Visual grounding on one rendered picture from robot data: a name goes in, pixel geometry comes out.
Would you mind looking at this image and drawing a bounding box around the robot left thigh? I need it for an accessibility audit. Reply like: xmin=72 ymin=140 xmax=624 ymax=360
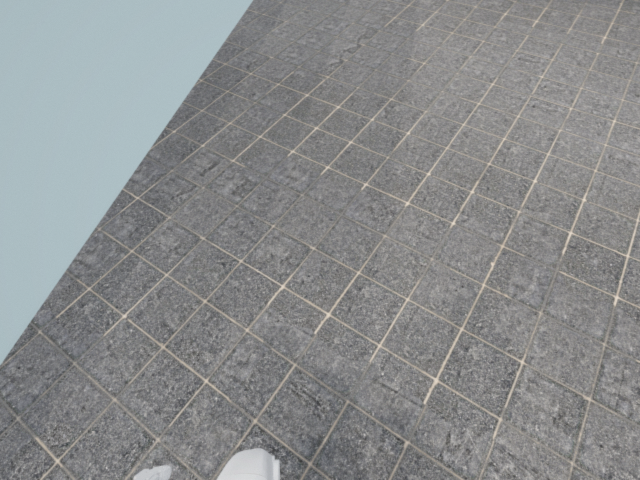
xmin=217 ymin=449 xmax=280 ymax=480

